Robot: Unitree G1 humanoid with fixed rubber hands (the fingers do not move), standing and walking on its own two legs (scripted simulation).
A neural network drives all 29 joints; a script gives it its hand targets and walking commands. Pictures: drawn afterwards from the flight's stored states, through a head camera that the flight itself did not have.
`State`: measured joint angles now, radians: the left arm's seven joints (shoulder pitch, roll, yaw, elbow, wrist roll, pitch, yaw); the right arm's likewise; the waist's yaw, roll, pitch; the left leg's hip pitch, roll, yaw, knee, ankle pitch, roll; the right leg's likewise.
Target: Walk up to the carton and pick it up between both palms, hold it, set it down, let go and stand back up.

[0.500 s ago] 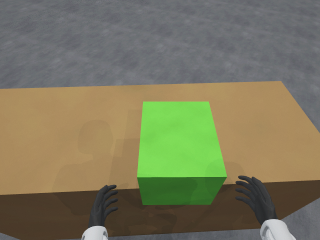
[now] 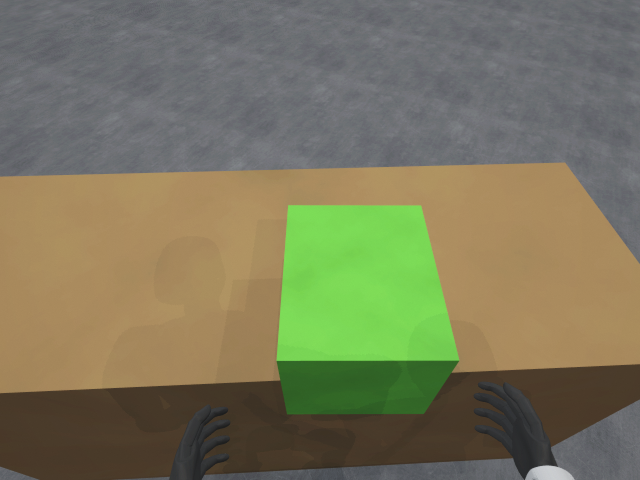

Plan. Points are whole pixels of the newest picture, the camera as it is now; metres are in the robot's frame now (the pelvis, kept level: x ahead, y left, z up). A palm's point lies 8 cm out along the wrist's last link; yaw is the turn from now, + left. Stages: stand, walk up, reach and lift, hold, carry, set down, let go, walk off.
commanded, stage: set down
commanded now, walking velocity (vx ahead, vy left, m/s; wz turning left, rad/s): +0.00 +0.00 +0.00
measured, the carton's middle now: (355, 308) +0.36 -0.02 -0.02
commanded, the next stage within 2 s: let go in 0.68 s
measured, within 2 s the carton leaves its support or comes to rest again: neither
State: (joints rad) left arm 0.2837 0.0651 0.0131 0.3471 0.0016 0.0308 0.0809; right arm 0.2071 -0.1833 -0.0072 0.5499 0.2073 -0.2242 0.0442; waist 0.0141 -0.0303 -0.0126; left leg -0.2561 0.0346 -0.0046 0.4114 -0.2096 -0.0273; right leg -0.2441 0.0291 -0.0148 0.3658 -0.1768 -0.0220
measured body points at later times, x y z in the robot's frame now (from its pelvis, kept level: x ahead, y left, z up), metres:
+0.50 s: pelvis +0.02 +0.00 +0.00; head +0.05 +0.01 +0.45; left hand +0.18 +0.20 -0.10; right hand +0.18 -0.23 -0.08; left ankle +0.00 +0.13 -0.74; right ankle +0.01 -0.11 -0.74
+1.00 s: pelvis +0.02 +0.00 +0.00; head +0.06 +0.01 +0.45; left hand +0.19 +0.20 -0.10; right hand +0.18 -0.23 -0.09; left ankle +0.00 +0.13 -0.74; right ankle +0.01 -0.11 -0.74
